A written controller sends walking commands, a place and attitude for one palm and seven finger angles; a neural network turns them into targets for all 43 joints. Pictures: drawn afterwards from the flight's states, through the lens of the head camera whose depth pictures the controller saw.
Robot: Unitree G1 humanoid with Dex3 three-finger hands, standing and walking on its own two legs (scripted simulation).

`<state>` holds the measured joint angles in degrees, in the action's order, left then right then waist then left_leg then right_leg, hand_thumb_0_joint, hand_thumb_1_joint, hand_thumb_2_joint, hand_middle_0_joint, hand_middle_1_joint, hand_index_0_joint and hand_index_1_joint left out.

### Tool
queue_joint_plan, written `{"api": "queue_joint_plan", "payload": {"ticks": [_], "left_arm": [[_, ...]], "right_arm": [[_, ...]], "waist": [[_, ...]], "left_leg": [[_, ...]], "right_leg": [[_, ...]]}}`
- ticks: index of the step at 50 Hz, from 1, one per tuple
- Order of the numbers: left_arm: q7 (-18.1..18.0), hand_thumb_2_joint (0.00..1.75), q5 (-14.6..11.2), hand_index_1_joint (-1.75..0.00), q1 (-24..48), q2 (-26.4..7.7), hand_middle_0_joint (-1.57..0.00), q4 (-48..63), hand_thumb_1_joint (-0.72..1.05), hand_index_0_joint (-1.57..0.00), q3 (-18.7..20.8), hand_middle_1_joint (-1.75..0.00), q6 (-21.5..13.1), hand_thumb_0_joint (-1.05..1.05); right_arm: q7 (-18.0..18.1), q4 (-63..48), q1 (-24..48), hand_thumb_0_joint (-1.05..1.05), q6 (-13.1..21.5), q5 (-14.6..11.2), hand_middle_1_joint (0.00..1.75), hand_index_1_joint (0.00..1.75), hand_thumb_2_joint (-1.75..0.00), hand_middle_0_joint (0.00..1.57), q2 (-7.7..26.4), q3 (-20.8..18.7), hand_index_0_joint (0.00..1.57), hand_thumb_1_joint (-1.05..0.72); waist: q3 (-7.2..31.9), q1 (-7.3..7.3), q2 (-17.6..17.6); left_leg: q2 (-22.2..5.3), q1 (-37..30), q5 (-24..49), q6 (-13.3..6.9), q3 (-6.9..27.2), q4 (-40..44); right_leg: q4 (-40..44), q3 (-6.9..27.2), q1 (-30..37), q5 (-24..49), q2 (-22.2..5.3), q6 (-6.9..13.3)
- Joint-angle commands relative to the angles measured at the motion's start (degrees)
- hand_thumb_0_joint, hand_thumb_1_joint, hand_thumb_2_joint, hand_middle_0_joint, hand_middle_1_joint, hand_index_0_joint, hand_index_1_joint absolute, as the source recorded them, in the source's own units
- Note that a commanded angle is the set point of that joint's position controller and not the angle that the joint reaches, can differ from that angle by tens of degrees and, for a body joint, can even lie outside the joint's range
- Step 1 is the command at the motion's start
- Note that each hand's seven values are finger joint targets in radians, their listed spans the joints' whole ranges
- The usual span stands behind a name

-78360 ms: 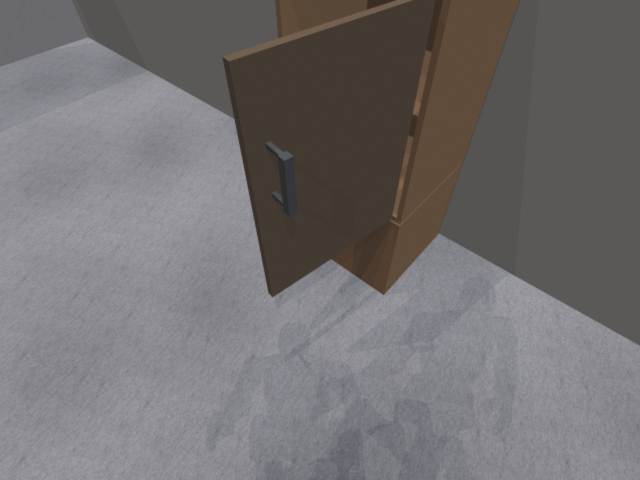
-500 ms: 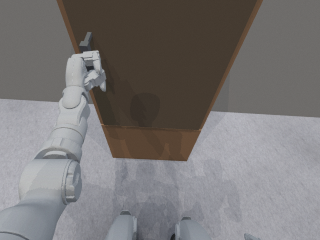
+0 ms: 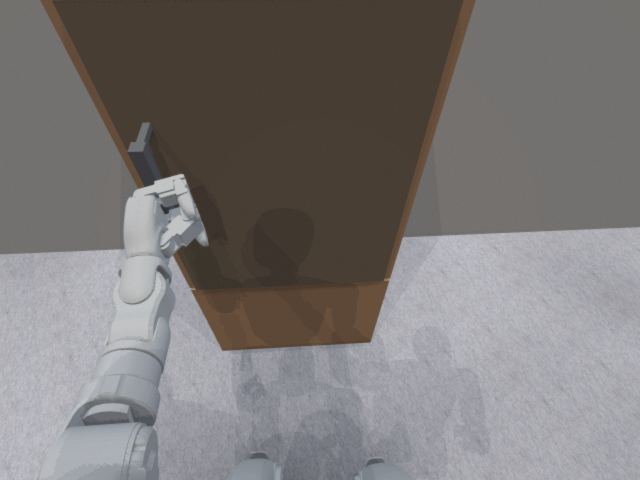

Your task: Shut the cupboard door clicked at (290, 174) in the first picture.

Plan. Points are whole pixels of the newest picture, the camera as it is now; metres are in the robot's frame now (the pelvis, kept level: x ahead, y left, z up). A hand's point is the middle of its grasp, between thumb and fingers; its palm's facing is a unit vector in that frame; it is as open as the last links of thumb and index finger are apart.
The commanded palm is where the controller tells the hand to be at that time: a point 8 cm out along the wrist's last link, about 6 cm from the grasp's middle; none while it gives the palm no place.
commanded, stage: pull the fist back off the door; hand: left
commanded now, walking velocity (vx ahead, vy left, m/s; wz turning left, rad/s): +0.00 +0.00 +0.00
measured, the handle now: (156, 173) +0.51 +0.22 +0.09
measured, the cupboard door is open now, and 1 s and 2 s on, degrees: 0 0 0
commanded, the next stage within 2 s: draw the hand back to the body in 0.20 s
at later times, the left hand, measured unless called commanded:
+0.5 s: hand (188, 244) +0.37 +0.14 +0.11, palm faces +0.08 -1.00 -0.03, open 3.1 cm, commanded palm +0.32 +0.20 +0.11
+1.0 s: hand (98, 287) +0.29 +0.20 +0.15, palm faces +0.26 -0.93 -0.26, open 3.1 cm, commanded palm +0.25 +0.25 +0.17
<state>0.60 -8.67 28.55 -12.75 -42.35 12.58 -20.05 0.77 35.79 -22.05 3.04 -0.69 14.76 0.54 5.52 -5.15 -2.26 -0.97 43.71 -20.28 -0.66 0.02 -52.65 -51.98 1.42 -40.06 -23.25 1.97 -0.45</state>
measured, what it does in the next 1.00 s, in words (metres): stands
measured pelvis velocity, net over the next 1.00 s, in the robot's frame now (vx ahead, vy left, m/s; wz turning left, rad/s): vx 0.04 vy -0.02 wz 0.03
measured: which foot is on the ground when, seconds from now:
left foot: down 0.00-1.00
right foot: down 0.00-1.00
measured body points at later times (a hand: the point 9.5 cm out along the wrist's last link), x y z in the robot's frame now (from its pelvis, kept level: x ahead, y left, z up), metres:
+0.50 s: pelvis +0.05 -0.02 +0.02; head +0.07 -0.04 +0.47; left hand +0.35 +0.20 +0.12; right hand +0.24 -0.23 -0.07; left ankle +0.06 +0.11 -0.69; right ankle +0.03 -0.13 -0.69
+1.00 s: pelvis +0.04 -0.02 +0.04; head +0.03 -0.05 +0.49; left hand +0.27 +0.25 +0.17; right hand +0.23 -0.25 -0.04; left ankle +0.06 +0.11 -0.69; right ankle +0.02 -0.13 -0.69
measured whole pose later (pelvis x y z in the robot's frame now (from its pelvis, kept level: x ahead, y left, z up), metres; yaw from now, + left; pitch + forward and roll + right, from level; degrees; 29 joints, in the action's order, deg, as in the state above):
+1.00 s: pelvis +0.04 -0.02 +0.04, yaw +2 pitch +0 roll +0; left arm -1.0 -6.5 -12.2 -16.8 4.7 10.4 -3.2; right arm 6.2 34.3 -12.2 4.0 -1.7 14.2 1.4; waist 2.7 1.0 -3.5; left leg -0.4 17.7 -16.3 0.6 1.4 -34.2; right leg -34.3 0.1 -13.9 -20.1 1.2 1.0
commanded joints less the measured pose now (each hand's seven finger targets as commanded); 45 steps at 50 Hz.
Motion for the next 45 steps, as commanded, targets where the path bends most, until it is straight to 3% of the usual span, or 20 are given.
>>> {"api": "queue_joint_plan", "payload": {"ticks": [1, 3, 6, 10, 11, 13, 16, 20, 22, 24, 27, 30, 32, 34, 35, 37, 41, 42, 43, 45], "left_arm": [[0.21, 0.90, -1.06, -1.50, 9.78, -7.44, -1.30, 21.82, 0.90, -1.30, -0.11, -1.50, -3.33, 0.00], [0.85, 0.90, -1.08, -1.50, 4.59, -5.90, -1.30, 26.86, 0.90, -1.30, -1.88, -1.50, -2.98, 0.00], [1.49, 0.90, -1.45, -1.50, -0.37, -2.18, -1.30, 33.01, 0.90, -1.30, -5.84, -1.50, -1.35, 0.00], [0.88, 0.90, -1.11, -1.50, 1.18, -3.01, -1.30, 35.87, 0.90, -1.30, -5.57, -1.50, 0.22, 0.00], [0.83, 0.90, -0.90, -1.50, 2.50, -1.75, -1.30, 36.24, 0.90, -1.30, -7.06, -1.50, 0.40, 0.00], [0.62, 0.90, -0.39, -1.50, 2.10, -2.25, -1.30, 37.67, 0.90, -1.30, -6.57, -1.50, 0.24, 0.00], [1.42, 0.90, -0.34, -1.50, 1.00, -1.39, -1.30, 36.19, 0.90, -1.30, -7.32, -1.50, 0.83, 0.00], [2.94, 0.90, -1.56, -1.50, -7.53, -4.64, -1.30, 40.46, 0.90, -1.30, -3.66, -1.50, 2.78, 0.00], [3.85, 0.90, -2.58, -1.50, -12.84, -6.47, -1.30, 40.51, 0.90, -1.30, -1.50, -1.50, 4.65, 0.00], [4.83, 0.90, -3.40, -1.50, -13.22, -6.03, -1.30, 42.53, 0.90, -1.30, -1.51, -1.50, 6.01, 0.00], [5.88, 0.90, -4.50, -1.50, -17.11, -7.03, -1.30, 46.90, 0.90, -1.30, -0.39, -1.50, 7.17, 0.00], [7.23, 0.90, -5.64, -1.50, -18.44, -6.86, -1.30, 50.33, 0.90, -1.30, -0.26, -1.50, 7.95, 0.00], [7.99, 0.90, -6.53, -1.50, -20.94, -9.26, -1.30, 50.90, 0.90, -1.30, 2.14, -1.50, 8.44, 0.00], [9.08, 0.90, -7.03, -1.50, -19.64, -8.59, -1.30, 51.80, 0.90, -1.30, 1.26, -1.50, 9.09, 0.00], [9.39, 0.90, -7.40, -1.50, -19.10, -9.48, -1.30, 51.66, 0.90, -1.30, 2.13, -1.50, 9.40, 0.00], [10.02, 0.90, -8.16, -1.47, -20.53, -11.49, -1.27, 52.37, 0.90, -1.27, 4.36, -1.47, 9.72, 0.00], [11.61, 0.90, -9.24, -1.35, -23.01, -11.99, -1.16, 55.36, 0.90, -1.16, 5.59, -1.35, 10.98, 0.00], [4.83, 0.90, -0.86, -1.32, -24.40, -18.55, -1.13, 55.48, 0.90, -1.13, 5.47, -1.32, 11.52, 0.00], [1.89, 0.90, 0.00, -1.29, -25.91, -13.40, -1.11, 56.84, 0.90, -1.11, 2.65, -1.29, 12.01, 0.00], [-1.56, 0.90, 1.93, -1.23, -29.03, -13.43, -1.05, 57.85, 0.90, -1.05, 2.16, -1.23, 12.90, 0.00]], "right_arm": [[0.09, -9.25, 3.02, 0.00, 2.77, -0.53, 0.30, 0.30, -0.90, 0.20, 7.46, -3.20, 0.20, -0.90], [-0.02, -9.90, 3.96, 0.00, 2.91, -0.74, 0.30, 0.30, -0.90, 0.20, 6.97, -3.12, 0.20, -0.90], [-0.19, -10.73, 5.32, 0.00, 2.91, -0.88, 0.30, 0.30, -0.90, 0.20, 6.46, -3.08, 0.20, -0.90], [0.60, -10.00, 6.76, 0.00, 2.79, -0.77, 0.30, 0.30, -0.90, 0.20, 6.30, -2.75, 0.20, -0.90], [0.73, -9.97, 7.56, 0.00, 2.80, -0.68, 0.30, 0.30, -0.90, 0.20, 5.99, -2.50, 0.20, -0.90], [1.03, -9.71, 8.04, 0.00, 2.97, -0.56, 0.30, 0.30, -0.90, 0.20, 5.63, -2.46, 0.20, -0.90], [1.11, -9.57, 8.61, 0.00, 2.83, -0.49, 0.30, 0.30, -0.90, 0.20, 5.36, -2.23, 0.20, -0.90], [1.02, -11.48, 9.63, 0.00, 2.04, -0.99, 0.30, 0.30, -0.90, 0.20, 5.03, -2.06, 0.20, -0.90], [1.15, -12.16, 9.76, 0.00, 1.51, -1.15, 0.30, 0.30, -0.90, 0.20, 5.09, -1.76, 0.20, -0.90], [1.21, -12.68, 11.04, 0.00, 1.10, -1.59, 0.30, 0.30, -0.90, 0.20, 4.73, -1.39, 0.20, -0.90], [1.57, -13.72, 11.93, 0.00, 1.48, -1.68, 0.30, 0.30, -0.90, 0.20, 4.89, -1.23, 0.20, -0.90], [2.03, -13.64, 12.76, 0.00, 2.33, -1.84, 0.30, 0.30, -0.90, 0.20, 4.67, -1.05, 0.20, -0.90], [2.51, -13.50, 12.79, 0.00, 2.95, -1.90, 0.30, 0.30, -0.90, 0.20, 5.16, -1.10, 0.20, -0.90], [2.92, -13.16, 13.56, 0.00, 3.72, -2.15, 0.30, 0.30, -0.90, 0.20, 4.95, -0.74, 0.20, -0.90], [3.18, -12.81, 13.82, 0.00, 4.19, -2.22, 0.30, 0.30, -0.90, 0.20, 5.10, -0.71, 0.20, -0.90], [3.65, -12.54, 14.04, 0.00, 4.95, -2.22, 0.30, 0.30, -0.90, 0.20, 5.48, -0.90, 0.20, -0.90], [3.94, -12.75, 14.82, 0.00, 6.49, -2.52, 0.30, 0.30, -0.90, 0.20, 5.21, -0.71, 0.20, -0.90], [4.76, -11.30, 15.86, 0.00, 5.46, -1.72, 0.30, 0.30, -0.90, 0.20, 4.54, -1.29, 0.20, -0.90], [5.01, -11.70, 16.86, 0.00, 5.01, -1.38, 0.30, 0.30, -0.90, 0.20, 3.69, -0.70, 0.20, -0.90], [5.39, -11.25, 17.19, 0.00, 4.26, -1.12, 0.30, 0.30, -0.90, 0.20, 4.02, -0.61, 0.20, -0.90]], "waist": [[18.51, 3.18, 1.73], [18.53, 3.71, -0.46], [16.96, 3.24, 0.14], [14.73, 2.47, 2.29], [14.09, 1.86, 1.86], [16.33, 2.72, -0.41], [16.59, 2.96, 1.29], [19.73, 5.62, 0.46], [17.83, 6.25, 3.69], [13.81, 5.74, 3.24], [13.44, 6.20, 4.33], [12.10, 5.76, 2.23], [11.61, 5.95, 4.72], [9.31, 5.57, 1.92], [8.09, 5.53, 2.74], [8.27, 5.98, 4.33], [8.78, 6.84, 1.56], [5.30, 7.40, 2.84], [2.85, 6.61, 2.98], [1.22, 6.80, 3.18]], "left_leg": [[0.33, -16.90, 7.15, -0.89, 0.15, 9.28], [0.33, -18.84, 11.66, -0.67, -0.05, 9.30], [0.21, -20.88, 14.11, -0.62, 0.08, 9.34], [0.52, -20.66, 13.16, -0.54, 0.67, 8.99], [0.70, -21.01, 12.34, -0.60, 0.63, 8.88], [0.92, -22.62, 14.67, -0.46, 0.62, 8.22], [1.06, -22.49, 16.45, -0.35, 0.67, 7.74], [1.31, -24.20, 20.98, -0.53, -0.08, 8.93], [1.37, -22.78, 20.90, -0.74, -0.27, 9.94], [1.48, -22.16, 19.24, -0.83, -0.76, 11.23], [1.74, -22.88, 17.24, -1.11, -0.93, 12.34], [1.93, -24.10, 16.62, -1.07, -0.98, 13.20], [2.08, -23.69, 14.89, -1.20, -1.08, 13.38], [2.25, -23.79, 12.87, -1.17, -0.96, 14.28], [2.24, -23.64, 11.39, -1.14, -0.81, 14.69], [2.24, -23.93, 10.90, -1.29, -0.73, 14.79], [2.45, -25.48, 11.35, -1.12, -0.82, 16.07], [1.92, -25.61, 10.41, -1.45, -0.86, 17.38], [2.09, -26.55, 9.40, -1.60, -0.89, 18.43], [1.68, -29.33, 8.38, -1.89, -1.14, 20.44]], "right_leg": [[9.15, -3.62, 8.68, 11.24, 0.71, 1.37], [8.52, -3.71, 10.14, 15.77, 0.47, 1.50], [8.80, -4.00, 10.42, 18.42, 0.24, 1.26], [9.13, -3.63, 10.41, 18.89, -0.12, 1.12], [9.29, -3.60, 9.80, 18.33, -0.23, 1.08], [8.60, -3.26, 10.84, 20.28, -0.56, 1.42], [8.31, -3.24, 11.85, 22.83, -0.77, 1.38], [9.08, -2.78, 17.99, 28.82, -0.93, 1.46], [10.06, -2.78, 20.69, 30.88, -0.97, 1.19], [11.54, -2.58, 20.40, 31.28, -1.27, 0.74], [13.19, -2.23, 22.30, 29.87, -1.26, 0.49], [14.17, -2.14, 22.30, 30.03, -1.43, 0.28], [15.40, -1.38, 23.33, 29.29, -1.77, -0.33], [16.47, -1.20, 21.82, 25.65, -1.83, -0.13], [17.35, -1.06, 21.27, 22.84, -1.76, -0.12], [18.39, -0.23, 22.21, 21.38, -2.02, -0.31], [18.85, -0.55, 23.11, 21.02, -2.04, -0.10], [23.44, 2.46, 22.11, 19.99, -4.52, -0.49], [25.02, 2.12, 21.62, 16.80, -4.59, -0.58], [26.96, 0.66, 21.66, 11.94, -3.69, -0.08]]}}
